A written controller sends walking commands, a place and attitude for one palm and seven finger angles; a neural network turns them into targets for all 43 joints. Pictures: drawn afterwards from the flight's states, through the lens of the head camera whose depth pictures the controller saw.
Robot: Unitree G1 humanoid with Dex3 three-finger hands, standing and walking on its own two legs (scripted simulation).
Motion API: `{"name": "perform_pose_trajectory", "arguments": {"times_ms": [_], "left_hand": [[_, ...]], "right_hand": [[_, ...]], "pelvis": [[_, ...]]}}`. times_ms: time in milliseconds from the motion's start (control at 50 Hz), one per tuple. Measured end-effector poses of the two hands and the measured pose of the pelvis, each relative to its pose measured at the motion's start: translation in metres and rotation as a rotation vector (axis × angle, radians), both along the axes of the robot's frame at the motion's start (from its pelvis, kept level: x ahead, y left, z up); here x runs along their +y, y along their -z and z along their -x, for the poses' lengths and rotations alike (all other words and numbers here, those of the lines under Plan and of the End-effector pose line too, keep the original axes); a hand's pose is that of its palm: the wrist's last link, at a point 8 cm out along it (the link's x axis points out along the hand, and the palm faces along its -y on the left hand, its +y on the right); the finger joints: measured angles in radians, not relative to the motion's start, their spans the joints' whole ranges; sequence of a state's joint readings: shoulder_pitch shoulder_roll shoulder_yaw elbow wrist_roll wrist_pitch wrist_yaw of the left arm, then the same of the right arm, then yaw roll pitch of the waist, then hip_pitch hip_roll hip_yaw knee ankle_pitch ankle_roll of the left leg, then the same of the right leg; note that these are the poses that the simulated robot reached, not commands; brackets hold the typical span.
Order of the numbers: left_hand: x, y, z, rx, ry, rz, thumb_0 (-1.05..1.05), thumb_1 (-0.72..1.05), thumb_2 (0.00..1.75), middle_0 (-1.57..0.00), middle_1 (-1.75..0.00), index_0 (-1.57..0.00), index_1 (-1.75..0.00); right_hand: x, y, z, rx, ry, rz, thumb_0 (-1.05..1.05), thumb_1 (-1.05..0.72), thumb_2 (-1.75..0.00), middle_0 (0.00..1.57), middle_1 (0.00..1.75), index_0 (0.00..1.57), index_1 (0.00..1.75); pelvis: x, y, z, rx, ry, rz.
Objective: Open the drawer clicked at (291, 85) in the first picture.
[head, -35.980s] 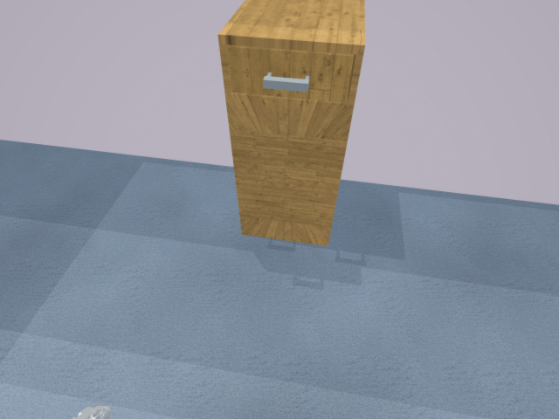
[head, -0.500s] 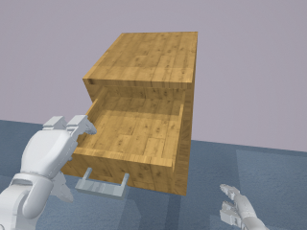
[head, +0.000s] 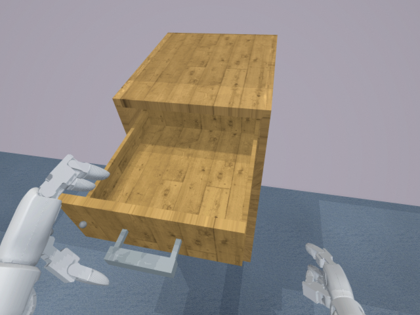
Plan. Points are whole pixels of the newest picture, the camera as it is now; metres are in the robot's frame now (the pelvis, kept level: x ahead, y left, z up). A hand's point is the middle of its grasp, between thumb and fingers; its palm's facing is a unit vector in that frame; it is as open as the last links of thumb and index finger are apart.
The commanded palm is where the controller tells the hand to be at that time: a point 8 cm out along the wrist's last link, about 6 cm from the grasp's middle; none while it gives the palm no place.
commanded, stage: draw the hand back to the body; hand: left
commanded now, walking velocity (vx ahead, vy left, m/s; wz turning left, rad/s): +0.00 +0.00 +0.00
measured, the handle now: (145, 250) +0.22 +0.16 +0.02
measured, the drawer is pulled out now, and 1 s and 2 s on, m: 0.30 0.30 0.30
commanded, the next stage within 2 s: step back with the hand held close in 0.90 s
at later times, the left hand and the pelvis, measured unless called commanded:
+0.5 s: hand (64, 202) +0.21 +0.22 +0.20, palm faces +0.36 -0.84 -0.41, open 10.5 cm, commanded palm +0.15 +0.28 +0.21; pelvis +0.02 +0.00 +0.00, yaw +0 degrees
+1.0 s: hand (68, 207) +0.20 +0.22 +0.20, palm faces +0.41 -0.82 -0.40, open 7.5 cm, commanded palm +0.15 +0.26 +0.21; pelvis +0.02 -0.02 +0.00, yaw +0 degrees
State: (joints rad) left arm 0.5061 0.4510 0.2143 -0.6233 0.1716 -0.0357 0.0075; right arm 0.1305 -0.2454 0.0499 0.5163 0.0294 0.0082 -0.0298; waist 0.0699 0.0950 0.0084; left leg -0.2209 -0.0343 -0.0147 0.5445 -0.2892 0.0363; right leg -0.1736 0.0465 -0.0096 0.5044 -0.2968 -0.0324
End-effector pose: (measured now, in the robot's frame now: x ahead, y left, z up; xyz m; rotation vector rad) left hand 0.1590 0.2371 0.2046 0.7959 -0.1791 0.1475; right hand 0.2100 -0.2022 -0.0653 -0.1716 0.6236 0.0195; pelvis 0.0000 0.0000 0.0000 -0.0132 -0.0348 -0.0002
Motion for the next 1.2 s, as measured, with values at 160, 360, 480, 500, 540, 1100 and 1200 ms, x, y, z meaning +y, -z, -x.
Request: {"name": "perform_pose_trajectory", "arguments": {"times_ms": [160,360,480,500,540,1100,1200], "left_hand": [[0.007,-0.007,-0.005,-0.258,-0.001,0.392,-0.01,-0.32,0.38,-0.31,-1.08,-0.3,-1.08],[0.018,-0.009,-0.014,-0.209,-0.019,0.337,0.0,0.0,0.51,-0.28,-0.87,-0.27,-0.87],[0.025,-0.01,-0.009,-0.191,-0.067,0.304,0.0,0.2,0.6,-0.26,-0.74,-0.25,-0.74],[0.026,-0.01,-0.008,-0.191,-0.077,0.303,0.0,0.24,0.62,-0.26,-0.72,-0.25,-0.72],[0.028,-0.01,-0.006,-0.193,-0.097,0.302,0.0,0.31,0.65,-0.26,-0.67,-0.25,-0.67],[0.02,-0.02,-0.001,-0.232,-0.129,0.23,0.02,0.88,0.89,-0.22,-0.31,-0.21,-0.31],[0.021,-0.017,-0.005,-0.209,-0.096,0.2,0.01,0.88,0.89,-0.21,-0.3,-0.21,-0.3]], "right_hand": [[0.006,-0.001,0.021,-0.002,0.022,0.037,0.02,-0.9,-0.9,0.2,0.3,0.2,0.3],[-0.005,0.008,0.022,0.033,0.065,0.029,0.02,-0.9,-0.9,0.2,0.3,0.2,0.3],[-0.01,0.008,0.013,0.03,0.083,0.023,0.02,-0.9,-0.9,0.2,0.3,0.2,0.3],[-0.011,0.008,0.011,0.028,0.084,0.023,0.02,-0.9,-0.9,0.2,0.3,0.2,0.3],[-0.012,0.008,0.008,0.024,0.083,0.023,0.02,-0.9,-0.9,0.2,0.3,0.2,0.3],[-0.037,0.012,0.017,0.044,0.092,0.01,0.02,-0.9,-0.9,0.2,0.3,0.2,0.3],[-0.045,0.017,0.031,0.091,0.137,0.02,0.02,-0.9,-0.9,0.2,0.3,0.2,0.3]], "pelvis": [[0.0,-0.002,-0.013,-0.01,-0.004,-0.002],[0.004,-0.003,-0.022,0.009,0.005,-0.002],[0.003,-0.004,-0.023,0.016,0.002,-0.003],[0.002,-0.004,-0.023,0.016,0.001,-0.004],[0.001,-0.004,-0.023,0.016,-0.001,-0.004],[-0.021,-0.004,-0.017,0.022,-0.015,-0.001],[-0.016,-0.003,-0.01,0.046,-0.006,0.0]]}}
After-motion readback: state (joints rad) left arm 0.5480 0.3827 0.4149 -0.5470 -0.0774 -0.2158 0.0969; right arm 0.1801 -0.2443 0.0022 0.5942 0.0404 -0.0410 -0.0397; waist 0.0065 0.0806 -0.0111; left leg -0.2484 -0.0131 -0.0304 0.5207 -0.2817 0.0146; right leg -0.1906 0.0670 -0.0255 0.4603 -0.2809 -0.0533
